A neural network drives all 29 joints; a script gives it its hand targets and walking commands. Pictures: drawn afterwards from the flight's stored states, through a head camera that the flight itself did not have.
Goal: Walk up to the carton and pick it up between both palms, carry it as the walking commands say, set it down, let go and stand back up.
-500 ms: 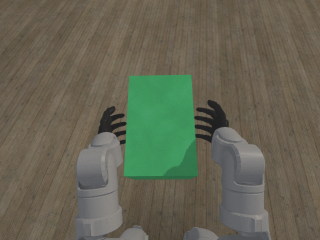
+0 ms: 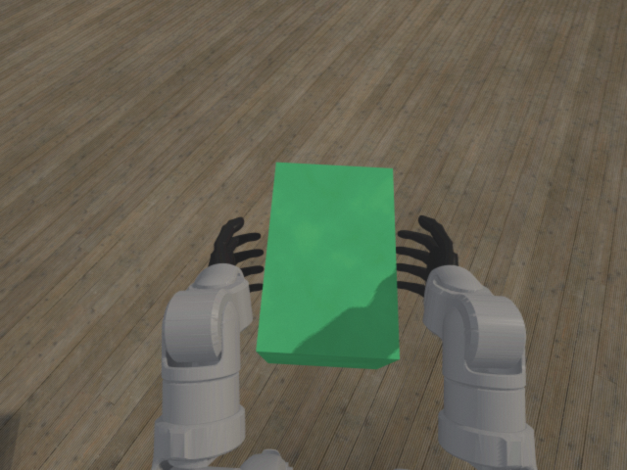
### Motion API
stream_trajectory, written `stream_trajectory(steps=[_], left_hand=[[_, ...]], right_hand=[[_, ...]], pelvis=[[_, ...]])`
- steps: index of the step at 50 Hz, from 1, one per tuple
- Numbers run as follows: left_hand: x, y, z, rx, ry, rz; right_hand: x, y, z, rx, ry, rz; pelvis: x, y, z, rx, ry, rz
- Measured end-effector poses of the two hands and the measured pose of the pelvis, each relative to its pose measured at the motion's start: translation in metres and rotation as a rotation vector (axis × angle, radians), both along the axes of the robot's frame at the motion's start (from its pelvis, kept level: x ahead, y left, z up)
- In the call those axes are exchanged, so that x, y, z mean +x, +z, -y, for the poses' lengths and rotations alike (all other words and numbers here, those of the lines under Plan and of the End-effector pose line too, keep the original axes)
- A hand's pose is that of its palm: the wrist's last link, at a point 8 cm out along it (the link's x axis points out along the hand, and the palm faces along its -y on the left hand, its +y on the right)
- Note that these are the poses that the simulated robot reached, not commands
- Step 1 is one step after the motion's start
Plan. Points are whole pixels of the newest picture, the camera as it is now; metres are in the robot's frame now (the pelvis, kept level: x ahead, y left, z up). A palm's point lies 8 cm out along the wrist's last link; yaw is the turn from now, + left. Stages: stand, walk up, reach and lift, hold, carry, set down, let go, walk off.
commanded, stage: carry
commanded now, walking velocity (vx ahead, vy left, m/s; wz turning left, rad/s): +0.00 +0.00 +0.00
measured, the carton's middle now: (328, 269) +0.37 -0.01 +0.01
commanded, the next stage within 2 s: none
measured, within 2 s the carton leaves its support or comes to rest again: neither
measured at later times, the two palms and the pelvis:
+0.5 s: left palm (188, 390) +0.20 +0.13 +0.08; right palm (433, 362) +0.22 -0.11 +0.08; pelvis -0.10 +0.00 +0.00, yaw +4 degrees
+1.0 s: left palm out of the picture +0.12 +0.14 +0.08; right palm (431, 440) +0.15 -0.09 +0.09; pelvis -0.16 +0.00 -0.01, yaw +5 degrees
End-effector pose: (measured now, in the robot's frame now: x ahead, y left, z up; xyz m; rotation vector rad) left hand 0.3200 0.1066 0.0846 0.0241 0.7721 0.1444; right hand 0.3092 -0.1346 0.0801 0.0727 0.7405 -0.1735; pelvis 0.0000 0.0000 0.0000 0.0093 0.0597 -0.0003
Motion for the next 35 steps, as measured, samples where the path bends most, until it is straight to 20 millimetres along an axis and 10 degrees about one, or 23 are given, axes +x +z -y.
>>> stream_trajectory(steps=[8,21,35], left_hand=[[-0.035,-0.002,-0.044,-0.008,0.131,-0.004],[-0.098,-0.003,-0.017,0.013,0.104,-0.039],[-0.164,0.003,-0.053,0.011,0.181,-0.027]], right_hand=[[-0.01,0.009,-0.047,-0.017,0.103,-0.009],[-0.077,0.002,-0.019,-0.007,0.081,-0.034],[-0.126,0.014,-0.059,-0.043,0.143,-0.026]], pelvis=[[-0.023,0.0,-0.01,-0.023,0.047,0.036],[-0.08,-0.004,0.008,0.008,0.051,0.059],[-0.13,-0.006,-0.007,-0.012,0.093,0.117]])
